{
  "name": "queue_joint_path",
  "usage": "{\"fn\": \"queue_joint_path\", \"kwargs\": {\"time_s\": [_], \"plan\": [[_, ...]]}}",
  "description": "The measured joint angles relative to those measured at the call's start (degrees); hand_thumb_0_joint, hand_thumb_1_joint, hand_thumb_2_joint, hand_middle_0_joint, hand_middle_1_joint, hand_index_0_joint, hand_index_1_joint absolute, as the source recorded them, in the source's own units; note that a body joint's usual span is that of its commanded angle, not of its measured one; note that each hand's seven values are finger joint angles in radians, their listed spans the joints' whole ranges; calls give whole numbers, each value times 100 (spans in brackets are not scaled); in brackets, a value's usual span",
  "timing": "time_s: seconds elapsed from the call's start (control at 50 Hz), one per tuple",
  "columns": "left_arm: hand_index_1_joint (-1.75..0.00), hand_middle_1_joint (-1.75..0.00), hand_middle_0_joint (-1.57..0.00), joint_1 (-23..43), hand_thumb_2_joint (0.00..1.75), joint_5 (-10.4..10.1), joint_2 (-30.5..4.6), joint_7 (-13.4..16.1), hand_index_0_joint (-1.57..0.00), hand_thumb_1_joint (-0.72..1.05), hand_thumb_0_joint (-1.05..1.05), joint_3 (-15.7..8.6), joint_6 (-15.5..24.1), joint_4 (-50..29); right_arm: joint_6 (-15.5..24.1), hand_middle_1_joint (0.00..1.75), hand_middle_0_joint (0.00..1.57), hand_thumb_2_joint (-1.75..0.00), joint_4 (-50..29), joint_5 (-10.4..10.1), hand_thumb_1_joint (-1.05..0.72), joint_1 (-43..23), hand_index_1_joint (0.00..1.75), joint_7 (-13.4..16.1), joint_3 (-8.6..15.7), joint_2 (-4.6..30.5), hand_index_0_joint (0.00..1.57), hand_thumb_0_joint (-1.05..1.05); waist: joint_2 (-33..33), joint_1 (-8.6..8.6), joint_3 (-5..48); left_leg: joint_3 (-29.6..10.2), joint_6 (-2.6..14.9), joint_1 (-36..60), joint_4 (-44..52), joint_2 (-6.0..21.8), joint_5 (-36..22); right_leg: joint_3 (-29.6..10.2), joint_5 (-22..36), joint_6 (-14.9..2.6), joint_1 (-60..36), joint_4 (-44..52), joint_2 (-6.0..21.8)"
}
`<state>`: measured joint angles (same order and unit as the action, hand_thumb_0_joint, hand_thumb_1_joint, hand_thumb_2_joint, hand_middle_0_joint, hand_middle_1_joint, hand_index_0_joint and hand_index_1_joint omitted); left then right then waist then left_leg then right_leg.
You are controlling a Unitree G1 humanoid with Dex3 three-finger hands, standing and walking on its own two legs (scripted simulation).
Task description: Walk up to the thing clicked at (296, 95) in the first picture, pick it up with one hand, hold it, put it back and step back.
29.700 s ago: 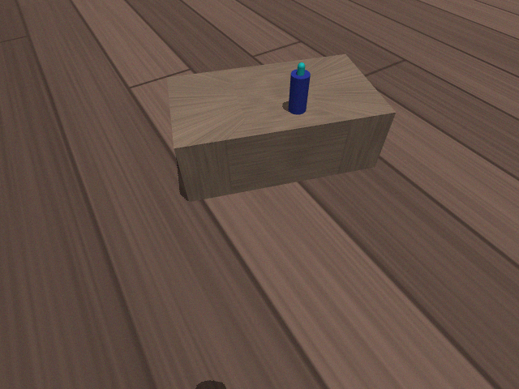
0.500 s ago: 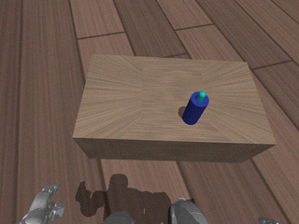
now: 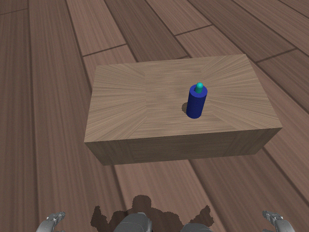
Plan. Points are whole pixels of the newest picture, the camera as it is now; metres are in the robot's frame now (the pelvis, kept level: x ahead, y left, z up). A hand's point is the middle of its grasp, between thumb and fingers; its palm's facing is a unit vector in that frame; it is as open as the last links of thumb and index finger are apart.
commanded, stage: step back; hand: right
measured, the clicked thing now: (196, 99) +0.69 -0.16 -0.29
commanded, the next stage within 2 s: none
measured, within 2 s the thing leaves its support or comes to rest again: neither
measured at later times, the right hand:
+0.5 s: hand out of the picture -0.04 -0.25 -0.12, palm faces -0.12 +0.88 -0.45, open 7.4 cm
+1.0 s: hand out of the picture -0.21 -0.31 -0.15, palm faces -0.08 +0.91 -0.40, open 7.4 cm
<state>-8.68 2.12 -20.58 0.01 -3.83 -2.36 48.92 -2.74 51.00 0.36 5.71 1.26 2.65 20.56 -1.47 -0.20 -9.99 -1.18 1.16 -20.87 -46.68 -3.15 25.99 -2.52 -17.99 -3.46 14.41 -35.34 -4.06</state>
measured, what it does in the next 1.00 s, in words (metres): walks backwards: left foot, then right foot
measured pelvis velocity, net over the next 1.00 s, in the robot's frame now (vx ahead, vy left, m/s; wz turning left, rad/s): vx -0.30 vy -0.04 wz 0.04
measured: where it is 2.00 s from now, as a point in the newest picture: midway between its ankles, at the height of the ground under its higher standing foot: outside the picture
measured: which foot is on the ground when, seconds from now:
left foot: up 0.00-0.30, down 0.32-0.78, up 0.80-1.00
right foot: down 0.00-0.36, up 0.38-0.72, down 0.74-1.00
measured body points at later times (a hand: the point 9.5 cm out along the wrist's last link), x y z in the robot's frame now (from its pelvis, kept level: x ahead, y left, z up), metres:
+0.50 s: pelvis -0.14 +0.01 +0.01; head -0.10 +0.05 +0.45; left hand -0.05 +0.33 -0.13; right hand -0.04 -0.30 -0.09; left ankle -0.12 +0.12 -0.73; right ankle -0.14 -0.14 -0.63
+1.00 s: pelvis -0.30 -0.04 +0.00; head -0.25 -0.05 +0.45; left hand -0.22 +0.28 -0.10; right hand -0.20 -0.36 -0.12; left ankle -0.33 +0.09 -0.68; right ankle -0.27 -0.16 -0.73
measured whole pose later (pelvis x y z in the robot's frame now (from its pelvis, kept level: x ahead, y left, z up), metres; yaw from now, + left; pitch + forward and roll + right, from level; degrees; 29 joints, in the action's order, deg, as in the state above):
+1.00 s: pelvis -0.30 -0.04 +0.00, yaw +2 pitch -1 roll +2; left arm -10.3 3.0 -20.6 0.5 -4.1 -3.3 45.9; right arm -2.2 49.7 0.5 11.8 2.0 2.5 23.4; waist -0.5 -0.9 -7.4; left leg -5.7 -0.7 -22.9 -56.2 -4.8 27.6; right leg -0.9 -16.5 -0.7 19.2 -36.3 1.3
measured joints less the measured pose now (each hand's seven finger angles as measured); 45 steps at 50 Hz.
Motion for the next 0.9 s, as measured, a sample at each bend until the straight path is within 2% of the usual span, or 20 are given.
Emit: {"fn": "queue_joint_path", "kwargs": {"time_s": [0.06, 0.14, 0.24, 0.28, 0.32, 0.36, 0.4, 0.42, 0.48, 0.54, 0.6, 0.66, 0.72, 0.74, 0.76, 0.78, 0.8, 0.84, 0.86, 0.9], "plan": [[-30, -30, -20, 20, 90, -30, -4, 28, -21, 90, 1, -22, 1, -139, 18, 30, 21, -90, -29, -29, -90, 65, 30, -25, -57, 8, 21, 1, 186, -101, 29, -421, -73, -240, -1168, -338, 380, -63, 260, -18, 77, 243, 150], [-30, -30, -20, 130, 90, -11, 89, 57, -21, 90, 1, -6, 4, -357, 75, 30, 21, -90, -76, -39, -90, 199, 30, 26, -81, 194, 21, 1, 160, -123, 54, -718, -179, -211, -1548, -365, 329, 24, 547, 11, 310, 423, 207], [-30, -30, -20, 281, 90, 22, 143, 63, -21, 90, 1, 41, -14, -629, 82, 30, 21, -90, -83, 4, -90, 290, 30, 92, -26, 324, 21, 1, 123, -56, -82, -473, -275, 203, -532, -68, 402, 256, 711, 58, 612, 282, 272], [-30, -30, -20, 326, 90, 21, 105, 55, -21, 90, 1, 51, -42, -687, 93, 30, 21, -90, -86, 32, -90, 316, 30, 73, -14, 300, 21, 1, 181, -24, -135, -295, -230, 429, 134, 48, 240, 345, 748, 95, 743, 151, 314], [-30, -30, -20, 359, 90, 2, 33, 33, -21, 90, 1, 57, -97, -694, 125, 30, 21, -90, -77, 62, -90, 355, 30, 37, 4, 249, 21, 1, 275, 12, -160, -157, -122, 689, 872, 98, -335, 414, 743, 148, 895, -65, 366], [-30, -30, -20, 362, 90, -21, -90, 20, -21, 90, 1, 22, -169, -607, 134, 30, 20, -90, -35, 125, -90, 356, 30, 1, 1, 74, 21, 1, 613, -56, -227, 14, -8, 742, 968, -57, -605, 197, 528, 197, 998, -310, 466], [-30, -30, -20, 259, 90, -16, -84, 31, -21, 90, 1, -28, -241, -453, 124, 30, 21, -90, -54, 181, -90, 442, 30, -71, -42, 20, 21, 1, 569, -10, -103, -8, 57, 640, 911, 60, -640, -72, -584, 263, 1254, -1181, 136], [-30, -30, -20, 216, 90, -10, -76, 32, -21, 90, 1, -46, -269, -376, 129, 30, 21, -90, -50, 200, -90, 475, 30, -77, -52, 11, 21, 1, 476, 51, -56, -90, 74, 606, 934, 157, -694, -180, -894, 284, 1360, -1813, -65], [-30, -30, -20, 48, 90, -72, -142, 5, -21, 90, 1, -121, -270, -270, 121, 30, 21, -90, -27, 247, -90, 523, 30, -44, -78, -56, 21, 1, 412, 22, 120, -142, 42, 551, 1299, 346, -1026, -559, -932, 293, 1491, -3246, -407], [-30, -30, -20, -129, 90, -87, -257, -10, -21, 90, 1, -196, -224, -258, 147, 30, 21, -90, -105, 224, -90, 448, 30, -33, -67, -75, 21, 1, 462, -87, 196, -79, 5, 385, 1552, 421, -1321, -818, -737, 401, 1283, -3685, -396], [-30, -30, -20, -280, 90, -55, -347, 27, -21, 90, 1, -223, -196, -215, 191, 30, 21, -90, -269, 166, -90, 262, 30, -16, -42, -51, 21, 1, 484, -166, 108, 20, -10, 178, 1564, 488, -1500, -838, -830, 566, 843, -3129, -186], [-30, -30, -20, -365, 90, -47, -391, 35, -20, 90, 1, -186, -194, -101, 209, 30, 21, -90, -451, 163, -90, 51, 30, -21, -33, 1, 21, 1, 481, -194, -11, 150, -51, -37, 1430, 561, -1606, -612, -996, 633, 360, -1978, 114], [-30, -30, -20, -383, 90, -55, -349, 7, -20, 90, 1, -123, -144, 14, 146, 30, 21, -90, -572, 170, -90, -120, 30, -48, -30, 116, 21, 1, 388, -208, -63, 247, -141, -324, 1160, 652, -1664, -266, -780, 543, -126, -585, 328], [-30, -30, -20, -370, 90, -48, -296, -1, -20, 90, 1, -114, -109, 62, 111, 30, 21, -90, -581, 157, -90, -173, 30, -55, -22, 177, 21, 1, 287, -208, -82, 235, -187, -429, 1035, 716, -1674, -167, -605, 477, -254, -215, 310], [-30, -30, -20, -313, 90, -27, -170, -9, -20, 90, 1, -98, -89, 133, 71, 30, 21, -90, -550, 138, -90, -223, 30, -54, 9, 270, 21, 1, 25, -147, -156, 84, -200, -489, 940, 834, -1702, -33, -508, 418, -302, -140, 165], [-30, -30, -20, -314, 90, 7, -66, -39, -20, 90, 1, -68, -80, 146, 25, 30, 21, -90, -507, 114, -90, -209, 30, -47, 42, 328, 21, 1, -164, -91, -150, -106, -147, -561, 858, 837, -1561, 78, -444, 375, -287, -142, 81], [-30, -30, -20, -362, 90, 29, -15, -82, -20, 90, 1, -36, -82, 116, -18, 30, 21, -90, -449, 92, -90, -147, 30, -21, 66, 328, 21, 1, -187, -91, -67, -266, -127, -675, 619, 672, -997, 104, -423, 338, -197, -212, 115], [-30, -30, -20, -459, 90, 51, 2, -117, -21, 90, 1, -1, -102, 59, -77, 30, 21, -90, -317, 68, -90, 17, 30, 18, 77, 259, 21, 1, 31, -235, 114, -354, -138, -873, -347, 219, -104, -59, -367, 268, -10, -304, 328], [-30, -30, -20, -494, 90, 52, 13, -108, -21, 90, 1, 10, -113, 40, -85, 30, 21, -90, -267, 50, -90, 103, 30, 12, 60, 248, 21, 1, 118, -275, 183, -404, -133, -911, -799, 27, 21, -127, -289, 256, 36, -247, 419], [-30, -30, -21, -481, 90, 58, 54, -71, -21, 90, 1, 13, -129, 13, -51, 30, 21, -90, -217, 16, -90, 287, 30, 6, 41, 279, 21, 1, 143, -221, 292, -548, -125, -905, -1448, -230, -2, -99, -96, 274, 105, -62, 522]]}}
